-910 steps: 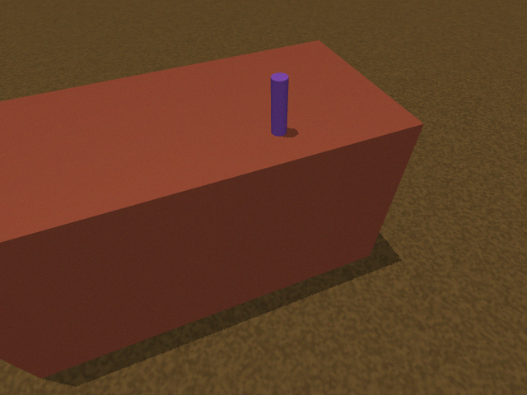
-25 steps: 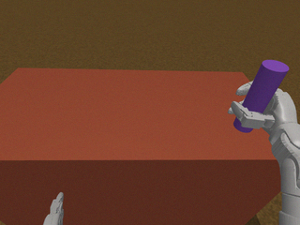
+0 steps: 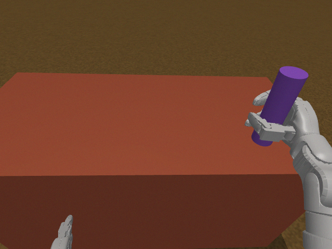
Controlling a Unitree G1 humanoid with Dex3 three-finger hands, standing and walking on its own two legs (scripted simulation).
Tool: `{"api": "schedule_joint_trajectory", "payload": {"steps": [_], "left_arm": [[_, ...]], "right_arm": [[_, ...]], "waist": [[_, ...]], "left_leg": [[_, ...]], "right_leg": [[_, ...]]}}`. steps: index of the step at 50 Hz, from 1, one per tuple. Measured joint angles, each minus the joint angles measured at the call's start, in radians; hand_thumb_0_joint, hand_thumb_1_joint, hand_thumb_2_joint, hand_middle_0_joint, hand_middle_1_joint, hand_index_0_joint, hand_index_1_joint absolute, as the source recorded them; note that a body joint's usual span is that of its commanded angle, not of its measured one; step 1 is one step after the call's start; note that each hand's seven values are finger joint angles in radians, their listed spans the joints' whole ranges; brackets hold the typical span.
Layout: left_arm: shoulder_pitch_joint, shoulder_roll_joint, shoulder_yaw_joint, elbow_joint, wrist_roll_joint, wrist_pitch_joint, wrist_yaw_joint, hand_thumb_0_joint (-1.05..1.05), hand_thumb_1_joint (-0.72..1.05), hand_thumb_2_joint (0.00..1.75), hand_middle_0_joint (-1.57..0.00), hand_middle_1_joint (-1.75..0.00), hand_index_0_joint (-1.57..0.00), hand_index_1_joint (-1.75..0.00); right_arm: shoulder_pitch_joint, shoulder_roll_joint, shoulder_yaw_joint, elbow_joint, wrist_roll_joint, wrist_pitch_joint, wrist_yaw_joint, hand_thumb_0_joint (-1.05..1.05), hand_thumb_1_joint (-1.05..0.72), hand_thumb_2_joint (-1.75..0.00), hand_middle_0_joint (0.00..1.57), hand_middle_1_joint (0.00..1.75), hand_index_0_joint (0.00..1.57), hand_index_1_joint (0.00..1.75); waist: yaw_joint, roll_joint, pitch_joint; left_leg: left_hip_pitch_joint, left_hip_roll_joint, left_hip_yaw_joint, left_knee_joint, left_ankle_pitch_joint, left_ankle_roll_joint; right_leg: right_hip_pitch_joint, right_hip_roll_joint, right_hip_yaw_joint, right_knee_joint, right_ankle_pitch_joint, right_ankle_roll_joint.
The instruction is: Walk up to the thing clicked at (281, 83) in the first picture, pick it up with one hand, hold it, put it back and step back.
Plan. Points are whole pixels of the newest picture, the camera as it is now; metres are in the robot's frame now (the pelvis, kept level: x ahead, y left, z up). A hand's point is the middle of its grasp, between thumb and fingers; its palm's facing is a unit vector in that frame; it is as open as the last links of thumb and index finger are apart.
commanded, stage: hold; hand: right
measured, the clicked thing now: (275, 110) +0.33 -0.18 +0.24
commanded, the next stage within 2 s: crouch in 0.56 s
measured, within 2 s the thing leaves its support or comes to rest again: neither
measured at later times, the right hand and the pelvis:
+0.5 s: hand (259, 117) +0.34 -0.16 +0.21, palm faces +0.00 +1.00 -0.01, open 5.8 cm; pelvis +0.00 +0.00 +0.00, yaw +0 degrees
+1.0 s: hand (250, 118) +0.38 -0.17 +0.17, palm faces +0.07 +1.00 +0.03, open 5.8 cm; pelvis -0.01 +0.00 +0.00, yaw +0 degrees
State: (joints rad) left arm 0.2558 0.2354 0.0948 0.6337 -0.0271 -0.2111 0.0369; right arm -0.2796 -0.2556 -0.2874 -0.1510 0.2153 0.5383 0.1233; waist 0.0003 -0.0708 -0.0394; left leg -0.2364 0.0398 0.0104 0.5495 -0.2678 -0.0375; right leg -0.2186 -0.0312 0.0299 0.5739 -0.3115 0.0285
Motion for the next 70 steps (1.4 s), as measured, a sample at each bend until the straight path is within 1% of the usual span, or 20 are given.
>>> {"api": "schedule_joint_trajectory", "payload": {"steps": [4,6,9,11,13,15,18,22,26,31,33,36,40,44,49,55,57,61,66,70], "left_arm": [[-0.031,0.003,0.005,-0.019,0.002,-0.01,0.007,-0.01,-0.56,0.07,-0.06,-0.05,-0.04,-0.07],[-0.025,0.001,0.004,-0.043,0.0,-0.016,0.009,-0.01,-0.56,0.07,-0.06,-0.05,-0.05,-0.07],[-0.006,-0.008,0.007,-0.056,0.001,-0.018,0.001,-0.01,-0.56,0.07,-0.06,-0.05,-0.05,-0.07],[0.009,-0.011,0.009,-0.05,0.0,-0.014,-0.004,-0.01,-0.56,0.07,-0.06,-0.05,-0.04,-0.07],[0.022,-0.011,0.011,-0.039,-0.002,-0.008,-0.007,-0.01,-0.56,0.07,-0.06,-0.05,-0.04,-0.07],[0.026,-0.006,0.008,-0.023,-0.003,-0.006,-0.006,-0.01,-0.56,0.07,-0.06,-0.05,-0.04,-0.07],[0.011,0.0,0.0,-0.006,-0.003,-0.001,-0.003,-0.01,-0.56,0.07,-0.06,-0.05,-0.04,-0.07],[-0.021,0.002,-0.001,-0.011,0.0,-0.011,0.003,-0.01,-0.56,0.07,-0.06,-0.05,-0.04,-0.07],[-0.021,-0.003,0.007,-0.041,0.001,-0.018,0.0,-0.01,-0.56,0.07,-0.06,-0.05,-0.04,-0.07],[0.015,-0.008,0.012,-0.042,-0.003,-0.012,-0.014,-0.01,-0.56,0.07,-0.06,-0.05,-0.04,-0.07],[0.027,-0.007,0.007,-0.033,-0.006,-0.005,-0.016,-0.01,-0.56,0.07,-0.06,-0.05,-0.04,-0.07],[0.024,-0.006,-0.006,-0.017,-0.006,-0.001,-0.014,-0.01,-0.56,0.07,-0.06,-0.05,-0.04,-0.06],[-0.019,-0.011,-0.02,0.021,-0.003,-0.014,-0.007,-0.01,-0.56,0.07,-0.06,-0.05,-0.04,-0.06],[-0.042,-0.023,-0.023,0.008,0.004,-0.034,-0.005,-0.01,-0.55,0.07,-0.06,-0.05,-0.04,-0.06],[-0.028,-0.029,-0.014,-0.005,0.011,-0.069,-0.014,-0.01,-0.55,0.06,-0.06,-0.05,-0.05,-0.06],[-0.009,-0.011,-0.004,0.037,0.015,-0.085,-0.014,-0.01,-0.55,0.07,-0.06,-0.05,-0.05,-0.06],[-0.01,-0.005,-0.006,0.04,0.017,-0.08,-0.006,-0.01,-0.55,0.07,-0.06,-0.05,-0.05,-0.06],[-0.019,-0.009,-0.034,0.021,0.016,-0.066,0.011,-0.01,-0.56,0.07,-0.06,-0.05,-0.04,-0.06],[-0.018,-0.022,-0.051,-0.038,0.023,-0.044,0.022,-0.01,-0.56,0.07,-0.06,-0.05,-0.04,-0.06],[-0.007,-0.023,-0.059,-0.091,0.022,-0.027,0.025,-0.01,-0.55,0.07,-0.06,-0.05,-0.05,-0.06]], "right_arm": [[-0.009,-0.004,0.018,0.031,0.01,0.003,0.013,0.0,-0.11,-1.15,0.99,1.11,0.96,1.13],[-0.011,-0.006,0.01,0.045,0.019,-0.001,0.013,0.0,-0.11,-1.15,0.99,1.11,0.96,1.14],[-0.008,-0.011,-0.019,0.048,0.028,-0.004,0.002,0.0,-0.11,-1.15,0.99,1.11,0.96,1.13],[-0.004,-0.015,-0.035,0.036,0.022,-0.006,-0.007,0.0,-0.11,-1.15,0.99,1.11,0.96,1.13],[-0.003,-0.017,-0.04,0.021,0.011,-0.006,-0.013,0.0,-0.11,-1.15,0.99,1.11,0.96,1.13],[-0.01,-0.016,-0.032,0.011,0.0,-0.005,-0.013,0.0,-0.11,-1.15,0.99,1.11,0.96,1.13],[-0.03,-0.014,-0.005,0.023,-0.008,-0.001,-0.002,0.0,-0.11,-1.15,0.99,1.11,0.96,1.13],[-0.05,-0.012,0.015,0.061,0.006,0.012,0.018,0.0,-0.11,-1.14,0.99,1.11,0.96,1.13],[-0.049,-0.012,-0.002,0.082,0.019,0.015,0.01,0.0,-0.11,-1.14,0.99,1.11,0.96,1.13],[-0.029,-0.019,-0.036,0.052,0.013,0.004,-0.016,0.0,-0.11,-1.15,0.99,1.11,0.96,1.13],[-0.026,-0.022,-0.035,0.038,0.003,0.005,-0.017,0.0,-0.11,-1.15,0.99,1.11,0.96,1.13],[-0.037,-0.021,-0.018,0.033,-0.005,0.009,-0.009,0.0,-0.11,-1.15,0.99,1.11,0.96,1.13],[-0.078,-0.013,0.012,0.1,0.003,0.006,0.011,0.0,-0.1,-1.15,0.99,1.11,0.96,1.13],[-0.125,-0.013,0.014,0.234,-0.002,-0.014,0.007,0.0,-0.11,-1.15,0.99,1.1,0.96,1.13],[-0.198,-0.02,-0.01,0.414,-0.027,-0.098,-0.026,0.0,-0.12,-1.13,0.99,1.1,0.96,1.13],[-0.297,-0.053,-0.014,0.605,-0.063,-0.255,-0.043,0.0,-0.12,-1.13,0.99,1.1,0.96,1.12],[-0.327,-0.066,-0.019,0.663,-0.069,-0.306,-0.041,0.0,-0.12,-1.13,0.99,1.09,0.96,1.12],[-0.381,-0.084,-0.027,0.786,-0.071,-0.404,-0.022,0.0,-0.12,-1.13,0.99,1.09,0.96,1.12],[-0.409,-0.098,-0.04,0.921,-0.076,-0.496,0.0,0.0,-0.12,-1.13,0.99,1.09,0.96,1.11],[-0.42,-0.111,-0.057,0.981,-0.08,-0.565,0.005,0.0,-0.12,-1.14,1.0,1.08,0.97,1.11]], "waist": [[0.01,-0.007,0.0],[0.012,-0.005,-0.006],[0.012,0.001,-0.017],[0.01,0.005,-0.021],[0.005,0.005,-0.018],[0.0,0.004,-0.009],[-0.002,0.002,0.0],[0.009,-0.001,0.001],[0.017,0.0,-0.015],[0.009,0.0,-0.021],[0.003,0.0,-0.015],[-0.002,0.0,-0.001],[0.0,0.002,0.004],[0.02,0.007,-0.003],[0.039,0.029,-0.002],[0.052,0.046,0.022],[0.057,0.048,0.029],[0.073,0.054,0.03],[0.089,0.057,0.002],[0.095,0.059,-0.008]], "left_leg": [[-0.004,0.003,-0.003,0.0,0.003,-0.002],[-0.006,0.003,-0.006,0.001,0.003,-0.002],[-0.006,0.0,-0.007,0.002,0.0,0.0],[-0.005,-0.001,-0.007,0.002,-0.001,0.0],[-0.002,-0.002,-0.005,0.002,-0.001,0.001],[0.0,-0.001,-0.003,0.0,0.0,0.0],[0.0,0.001,-0.002,-0.002,0.005,-0.001],[-0.004,0.003,-0.005,-0.005,0.01,-0.003],[-0.007,0.002,-0.011,-0.006,0.011,-0.003],[-0.004,-0.002,-0.01,-0.004,0.008,-0.001],[-0.002,-0.002,-0.008,-0.005,0.009,-0.001],[0.0,0.0,-0.004,-0.007,0.011,-0.001],[-0.007,0.003,-0.002,-0.006,0.016,-0.002],[-0.024,0.005,-0.003,0.0,0.018,-0.002],[-0.061,0.001,-0.009,0.02,0.017,0.0],[-0.137,-0.008,-0.02,0.053,0.018,0.003],[-0.164,-0.011,-0.025,0.064,0.018,0.003],[-0.201,-0.014,-0.032,0.077,0.019,0.002],[-0.223,-0.016,-0.037,0.078,0.017,0.001],[-0.234,-0.017,-0.039,0.083,0.011,0.0]], "right_leg": [[-0.002,0.003,-0.003,-0.003,0.004,-0.002],[-0.001,0.003,-0.006,-0.005,0.004,-0.002],[0.001,0.0,-0.007,-0.007,0.003,0.0],[0.002,-0.001,-0.007,-0.005,0.001,0.001],[0.002,-0.002,-0.005,-0.003,-0.001,0.0],[0.002,-0.001,-0.003,-0.001,-0.001,0.0],[-0.001,0.001,-0.002,0.0,0.003,-0.001],[-0.003,0.003,-0.005,-0.004,0.008,-0.003],[-0.001,0.002,-0.011,-0.009,0.009,-0.003],[0.001,-0.001,-0.01,-0.005,0.005,-0.002],[0.001,-0.001,-0.008,-0.004,0.005,-0.001],[0.001,0.001,-0.004,-0.004,0.008,-0.002],[-0.007,0.003,-0.001,-0.005,0.015,-0.002],[-0.021,0.005,-0.002,-0.004,0.02,-0.002],[-0.053,0.002,-0.007,0.01,0.019,0.0],[-0.127,-0.006,-0.015,0.05,0.012,0.003],[-0.152,-0.009,-0.02,0.064,0.009,0.003],[-0.187,-0.011,-0.026,0.079,0.005,0.002],[-0.207,-0.013,-0.031,0.08,0.001,0.001],[-0.218,-0.014,-0.033,0.087,-0.007,0.0]]}}
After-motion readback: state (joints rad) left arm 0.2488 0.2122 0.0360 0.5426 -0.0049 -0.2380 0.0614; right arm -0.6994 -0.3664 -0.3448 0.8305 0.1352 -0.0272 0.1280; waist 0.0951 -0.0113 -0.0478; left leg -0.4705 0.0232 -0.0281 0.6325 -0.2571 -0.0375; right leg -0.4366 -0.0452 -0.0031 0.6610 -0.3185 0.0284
